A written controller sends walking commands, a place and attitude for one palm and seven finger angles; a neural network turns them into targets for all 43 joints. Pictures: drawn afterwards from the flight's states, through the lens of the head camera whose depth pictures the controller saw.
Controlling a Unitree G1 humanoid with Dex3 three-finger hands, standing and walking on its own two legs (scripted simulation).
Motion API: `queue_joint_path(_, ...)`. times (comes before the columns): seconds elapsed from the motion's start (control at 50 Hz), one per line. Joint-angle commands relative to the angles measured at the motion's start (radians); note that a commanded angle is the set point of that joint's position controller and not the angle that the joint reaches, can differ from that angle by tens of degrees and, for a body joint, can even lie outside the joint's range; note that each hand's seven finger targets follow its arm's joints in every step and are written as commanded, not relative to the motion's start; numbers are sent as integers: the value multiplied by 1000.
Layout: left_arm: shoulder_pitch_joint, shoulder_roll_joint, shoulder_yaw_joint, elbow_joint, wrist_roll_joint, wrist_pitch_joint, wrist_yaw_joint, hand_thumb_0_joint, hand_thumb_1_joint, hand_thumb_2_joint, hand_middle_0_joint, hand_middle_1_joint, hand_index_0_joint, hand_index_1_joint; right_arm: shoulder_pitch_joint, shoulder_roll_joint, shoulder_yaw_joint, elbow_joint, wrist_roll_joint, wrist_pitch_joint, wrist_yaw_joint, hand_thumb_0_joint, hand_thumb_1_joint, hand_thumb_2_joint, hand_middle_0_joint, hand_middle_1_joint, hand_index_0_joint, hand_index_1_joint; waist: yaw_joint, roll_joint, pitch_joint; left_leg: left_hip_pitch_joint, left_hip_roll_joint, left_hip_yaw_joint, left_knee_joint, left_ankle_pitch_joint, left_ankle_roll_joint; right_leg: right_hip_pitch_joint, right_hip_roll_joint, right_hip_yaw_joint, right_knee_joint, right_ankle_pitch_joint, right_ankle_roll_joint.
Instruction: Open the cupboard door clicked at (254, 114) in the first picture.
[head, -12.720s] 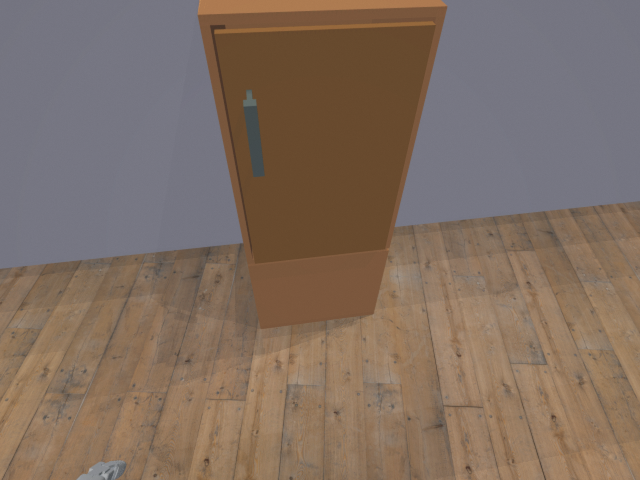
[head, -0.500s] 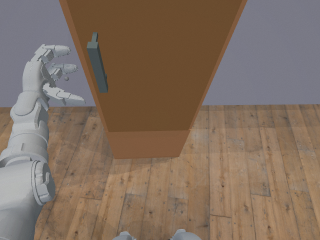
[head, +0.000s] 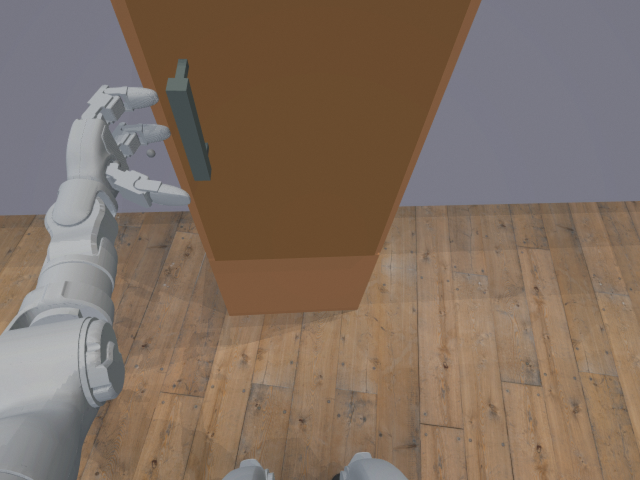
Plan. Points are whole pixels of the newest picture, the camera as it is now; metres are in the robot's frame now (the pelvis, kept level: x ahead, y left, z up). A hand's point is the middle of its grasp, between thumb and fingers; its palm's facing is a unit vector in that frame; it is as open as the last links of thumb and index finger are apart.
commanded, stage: slide the fingers in behind the handle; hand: left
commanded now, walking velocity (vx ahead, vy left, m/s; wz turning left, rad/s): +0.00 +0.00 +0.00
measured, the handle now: (193, 124) +0.55 +0.14 +0.10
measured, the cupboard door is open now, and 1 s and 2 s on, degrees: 0 0 0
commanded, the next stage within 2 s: close the thumb around the handle in 1.32 s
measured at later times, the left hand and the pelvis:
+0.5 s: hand (180, 152) +0.49 +0.15 +0.11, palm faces +0.01 -1.00 +0.00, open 14.0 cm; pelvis +0.00 -0.02 +0.00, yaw +0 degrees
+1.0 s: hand (203, 154) +0.49 +0.12 +0.10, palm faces +0.02 -1.00 +0.00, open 14.0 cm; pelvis +0.00 -0.02 +0.00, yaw +0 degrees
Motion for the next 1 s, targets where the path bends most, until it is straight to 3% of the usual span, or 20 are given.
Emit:
queue_joint_path(0.0,-451,218,32,-236,-5,-81,23,0,-500,300,-300,-1200,-300,-1200,124,-170,-69,-64,-1,-29,-10,0,-900,-900,200,300,200,300,8,102,-448,376,6,-108,-87,436,-36,112,17,35,-61,316,-1)
queue_joint_path(0.04,-451,210,18,-208,1,-70,29,0,-500,300,-300,-1200,-300,-1200,119,-167,-64,-66,1,-27,-9,0,-900,-900,200,300,200,300,-1,68,-390,318,1,-93,-95,392,-27,132,16,40,-69,322,3)
queue_joint_path(0.08,-438,255,56,-228,6,-74,39,0,-500,300,-300,-1200,-300,-1200,120,-169,-65,-75,1,-25,-11,0,-900,-900,200,300,200,300,16,70,-424,306,-4,-86,-94,399,-22,175,14,50,-64,351,2)
queue_joint_path(0.12,-425,233,44,-240,5,-75,41,0,-500,300,-300,-1200,-300,-1200,114,-163,-64,-80,3,-27,-10,0,-900,-900,200,300,200,300,19,72,-427,306,-7,-78,-94,398,-22,188,13,53,-68,364,3)
queue_joint_path(0.18,-430,170,-8,-226,1,-78,39,0,-500,300,-300,-1200,-300,-1200,107,-158,-64,-80,7,-27,-10,0,-900,-900,200,300,200,300,-2,53,-380,297,-5,-77,-100,372,-19,168,14,52,-77,352,4)
queue_joint_path(0.22,-460,185,3,-195,-2,-69,44,0,-500,300,-300,-1200,-300,-1200,108,-164,-64,-68,7,-29,-13,0,-900,-900,200,300,200,300,-13,35,-346,267,-7,-74,-102,311,-16,155,11,57,-89,313,7)
queue_joint_path(0.24,-468,215,24,-193,-1,-69,48,0,-500,300,-300,-1200,-300,-1200,114,-167,-65,-65,6,-30,-15,0,-900,-900,200,300,200,300,-11,19,-357,254,-8,-78,-106,303,-16,173,10,58,-86,308,6)
queue_joint_path(0.3,-492,185,0,-237,2,-87,52,0,-500,300,-300,-1200,-300,-1200,108,-159,-65,-65,4,-39,-13,0,-900,-900,200,300,200,300,-10,75,-418,306,-9,-80,-95,343,-18,169,8,62,-78,335,4)
queue_joint_path(0.32,-492,149,-20,-233,-4,-89,51,0,-500,300,-300,-1200,-300,-1200,109,-155,-65,-62,4,-43,-11,0,-900,-900,200,300,200,300,-15,55,-414,309,-10,-79,-93,350,-17,172,10,61,-80,345,6)
queue_joint_path(0.36,-459,181,8,-198,-5,-87,54,0,-500,300,-300,-1200,-300,-1200,113,-161,-65,-61,4,-41,-13,0,-900,-900,200,300,200,300,-10,20,-394,274,-12,-74,-91,346,-13,190,10,63,-78,358,5)
queue_joint_path(0.4,-476,160,-10,-210,-1,-84,55,0,-500,300,-300,-1200,-300,-1200,105,-157,-64,-62,5,-43,-10,0,-900,-900,200,300,200,300,-6,55,-404,278,-14,-72,-93,337,-16,185,7,65,-77,354,6)
queue_joint_path(0.58,-440,148,-1,-252,-3,-89,81,0,-500,300,-300,-1200,-300,-1200,100,-150,-69,-73,5,-39,-4,0,-900,-900,200,300,200,300,11,39,-426,271,-21,-59,-93,371,-13,238,7,71,-75,415,8)
queue_joint_path(0.68,-437,81,-48,-260,0,-92,99,0,-500,300,-300,-1200,-300,-1200,95,-144,-73,-68,5,-41,2,0,-900,-900,200,300,200,300,2,37,-416,293,-20,-62,-94,375,-15,213,8,64,-76,411,7)
queue_joint_path(0.72,-464,80,-48,-251,2,-89,112,0,-500,300,-300,-1200,-300,-1200,95,-144,-73,-61,4,-41,2,0,-900,-900,200,300,200,300,-9,17,-390,277,-20,-60,-101,344,-14,210,7,67,-86,392,11)
queue_joint_path(0.76,-451,132,-1,-244,4,-92,125,0,-500,300,-300,-1200,-300,-1200,100,-150,-72,-62,2,-41,-1,0,-900,-900,200,300,200,300,5,0,-405,255,-25,-56,-100,342,-11,247,5,73,-83,403,9)
queue_joint_path(0.82,-463,83,-45,-245,14,-97,126,0,-500,300,-300,-1200,-300,-1200,88,-139,-69,-64,3,-44,2,0,-900,-900,200,300,200,300,-3,20,-390,257,-25,-55,-99,330,-13,228,4,75,-84,396,10)
queue_joint_path(0.84,-455,112,-20,-239,15,-99,130,0,-500,300,-300,-1200,-300,-1200,92,-144,-71,-64,2,-45,1,0,-900,-900,200,300,200,300,4,-8,-394,242,-26,-55,-102,316,-12,243,4,76,-85,387,11)
queue_joint_path(0.9,-463,78,-45,-213,12,-97,129,0,-500,300,-300,-1200,-300,-1200,90,-141,-69,-60,4,-50,0,0,-900,-900,200,300,200,300,-5,8,-382,243,-26,-54,-101,313,-13,227,3,76,-87,384,10)
queue_joint_path(0.94,-470,125,-17,-202,19,-94,133,0,-500,300,-300,-1200,-300,-1200,93,-148,-69,-60,4,-48,-2,0,-900,-900,200,300,200,300,-1,2,-378,221,-26,-54,-104,296,-12,238,1,80,-87,373,10)
queue_joint_path(0.98,-502,74,-58,-236,22,-105,132,0,-500,300,-300,-1200,-300,-1200,93,-140,-71,-59,1,-52,0,0,-900,-900,200,300,200,300,-9,51,-418,280,-25,-60,-97,335,-15,208,3,74,-77,387,9)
